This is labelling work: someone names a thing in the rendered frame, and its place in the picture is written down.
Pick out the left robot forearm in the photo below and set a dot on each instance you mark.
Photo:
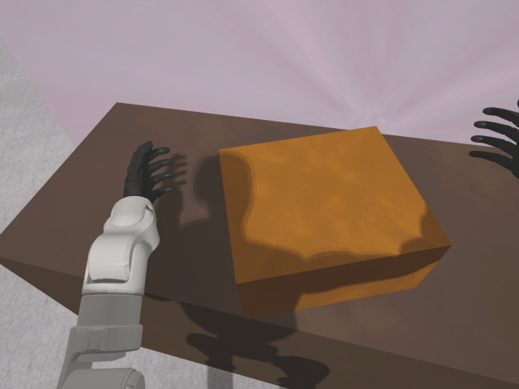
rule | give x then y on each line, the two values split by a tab
108	322

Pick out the robot left upper arm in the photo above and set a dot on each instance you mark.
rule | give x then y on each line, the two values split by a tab
111	378

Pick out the robot left hand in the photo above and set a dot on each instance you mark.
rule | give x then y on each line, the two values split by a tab
138	181

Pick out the pedestal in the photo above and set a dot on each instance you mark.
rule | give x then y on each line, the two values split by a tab
458	329

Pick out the carton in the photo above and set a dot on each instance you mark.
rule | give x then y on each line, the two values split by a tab
322	219

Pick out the robot right hand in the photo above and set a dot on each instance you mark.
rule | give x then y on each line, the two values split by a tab
506	146

